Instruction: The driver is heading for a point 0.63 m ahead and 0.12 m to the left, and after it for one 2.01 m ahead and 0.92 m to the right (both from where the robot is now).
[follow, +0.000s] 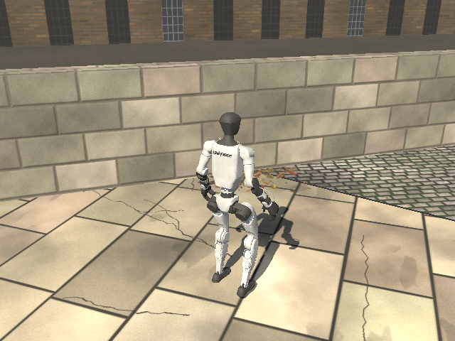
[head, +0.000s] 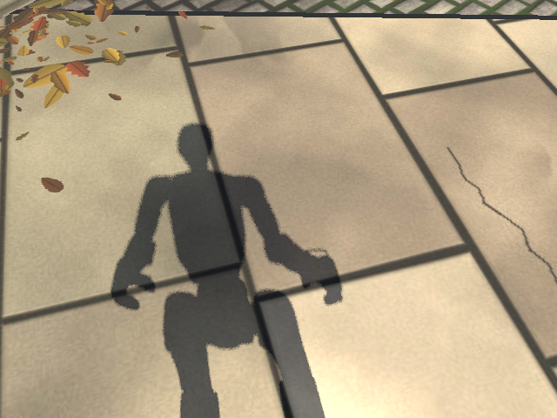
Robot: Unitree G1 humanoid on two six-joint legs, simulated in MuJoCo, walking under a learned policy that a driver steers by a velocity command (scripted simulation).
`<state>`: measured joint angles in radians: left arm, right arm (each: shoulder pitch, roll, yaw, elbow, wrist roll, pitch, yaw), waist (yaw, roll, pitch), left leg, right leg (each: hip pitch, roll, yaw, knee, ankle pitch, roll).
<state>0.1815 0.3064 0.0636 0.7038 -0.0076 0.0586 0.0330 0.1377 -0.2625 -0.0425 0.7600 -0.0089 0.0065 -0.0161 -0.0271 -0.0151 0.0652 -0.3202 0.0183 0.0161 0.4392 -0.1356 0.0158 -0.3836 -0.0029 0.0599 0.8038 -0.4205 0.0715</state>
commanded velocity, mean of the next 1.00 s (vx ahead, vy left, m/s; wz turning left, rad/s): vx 0.15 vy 0.00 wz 0.22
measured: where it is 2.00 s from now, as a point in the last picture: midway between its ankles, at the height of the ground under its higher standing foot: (195, 364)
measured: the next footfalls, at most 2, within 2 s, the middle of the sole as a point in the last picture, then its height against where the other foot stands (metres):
right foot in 0.08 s outside the picture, level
right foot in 1.18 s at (258, 397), level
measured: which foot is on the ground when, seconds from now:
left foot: down 0.00-1.00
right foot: up 0.00-0.06, down 0.08-0.70, up 0.72-1.00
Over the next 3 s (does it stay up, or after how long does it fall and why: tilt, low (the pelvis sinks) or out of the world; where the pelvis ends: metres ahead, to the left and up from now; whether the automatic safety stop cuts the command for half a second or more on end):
stays up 0.54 0.17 -0.01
